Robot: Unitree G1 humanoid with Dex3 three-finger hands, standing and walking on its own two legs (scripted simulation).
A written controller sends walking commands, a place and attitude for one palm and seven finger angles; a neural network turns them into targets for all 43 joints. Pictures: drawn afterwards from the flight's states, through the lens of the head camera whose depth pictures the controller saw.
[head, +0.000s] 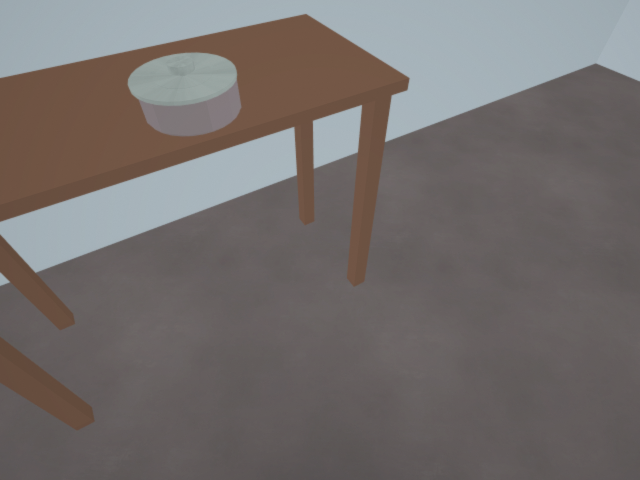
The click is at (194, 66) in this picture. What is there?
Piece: lid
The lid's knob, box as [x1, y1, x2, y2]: [166, 56, 194, 75]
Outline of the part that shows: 166,62 168,70 172,74 186,74 194,69 192,59 187,56 173,57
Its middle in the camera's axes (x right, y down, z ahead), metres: -0.27 -0.33 +0.73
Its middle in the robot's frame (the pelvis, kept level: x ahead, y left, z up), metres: +0.78 +0.31 +0.15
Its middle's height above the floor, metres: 0.93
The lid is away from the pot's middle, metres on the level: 0.00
